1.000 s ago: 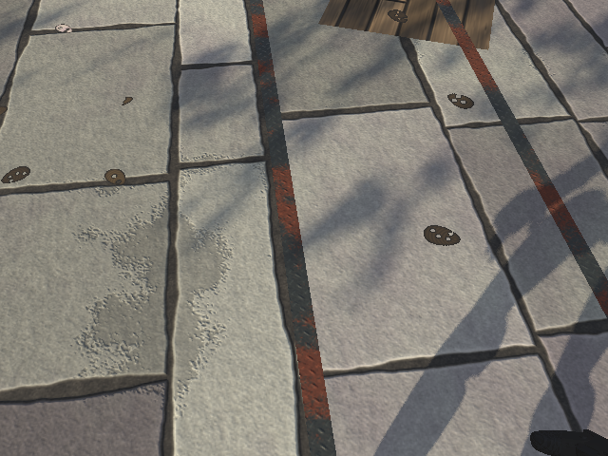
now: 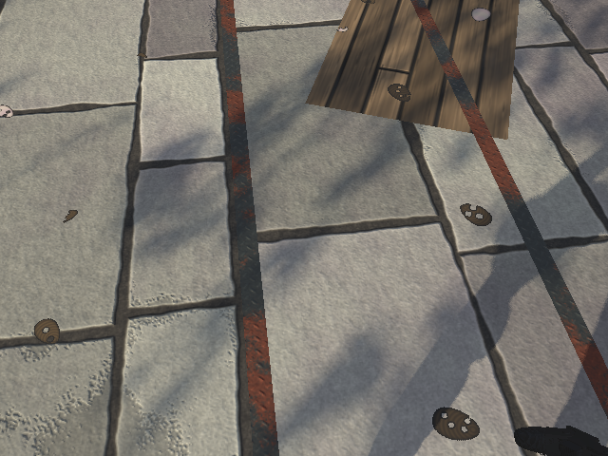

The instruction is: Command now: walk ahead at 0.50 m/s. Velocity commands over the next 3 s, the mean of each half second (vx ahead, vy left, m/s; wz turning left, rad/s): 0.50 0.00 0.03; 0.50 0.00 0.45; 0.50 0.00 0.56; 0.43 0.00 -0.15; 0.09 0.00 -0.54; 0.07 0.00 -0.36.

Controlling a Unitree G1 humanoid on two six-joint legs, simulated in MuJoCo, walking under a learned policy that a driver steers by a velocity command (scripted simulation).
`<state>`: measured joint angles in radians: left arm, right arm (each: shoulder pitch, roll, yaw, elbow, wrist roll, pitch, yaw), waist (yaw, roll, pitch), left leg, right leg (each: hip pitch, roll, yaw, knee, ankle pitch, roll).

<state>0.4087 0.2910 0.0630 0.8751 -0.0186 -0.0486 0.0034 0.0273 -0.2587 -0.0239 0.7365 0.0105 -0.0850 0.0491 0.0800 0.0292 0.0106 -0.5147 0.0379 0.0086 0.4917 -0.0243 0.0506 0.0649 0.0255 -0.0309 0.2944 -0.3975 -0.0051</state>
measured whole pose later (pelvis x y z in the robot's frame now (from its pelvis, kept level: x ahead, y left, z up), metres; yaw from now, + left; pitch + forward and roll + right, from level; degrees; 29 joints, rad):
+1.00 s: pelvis +0.53 +0.00 +0.00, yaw +17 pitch +1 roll -3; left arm 0.30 0.28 0.08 0.92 -0.01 -0.07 0.01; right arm 0.10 -0.26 -0.06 0.74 0.02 -0.01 0.05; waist 0.07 0.03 0.04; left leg -0.62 0.09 0.03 0.66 -0.05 0.05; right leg 0.10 -0.01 -0.28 0.24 -0.34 0.03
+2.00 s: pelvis +1.02 +0.26 +0.01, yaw +26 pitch +2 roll -1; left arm 0.40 0.29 0.07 0.84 -0.03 -0.02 0.02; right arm 0.01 -0.26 -0.04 0.64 -0.01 -0.10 0.00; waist 0.11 0.02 0.03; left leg -0.46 -0.01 -0.10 0.44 0.03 -0.01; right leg -0.13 0.10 0.18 0.46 -0.35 -0.03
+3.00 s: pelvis +1.13 +0.29 +0.01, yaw -2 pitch +1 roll +0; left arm 0.20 0.29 0.04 0.67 -0.01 0.01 0.01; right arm 0.25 -0.26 -0.05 0.80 -0.01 -0.03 0.00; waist -0.03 -0.03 -0.02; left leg -0.22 0.01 -0.02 0.48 -0.29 0.02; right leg -0.43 0.06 0.06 0.89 -0.45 -0.01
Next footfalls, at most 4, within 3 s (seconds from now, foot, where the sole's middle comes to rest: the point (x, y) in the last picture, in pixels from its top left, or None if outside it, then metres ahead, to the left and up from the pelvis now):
0.02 left None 0.18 0.12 -0.76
0.54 right None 0.46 -0.13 -0.76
1.06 left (270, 354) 0.69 0.17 -0.76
1.56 right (299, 237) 1.04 0.13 -0.76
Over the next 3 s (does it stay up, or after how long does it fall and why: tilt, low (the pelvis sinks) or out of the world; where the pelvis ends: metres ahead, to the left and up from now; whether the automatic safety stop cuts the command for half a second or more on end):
stays up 1.13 0.29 0.01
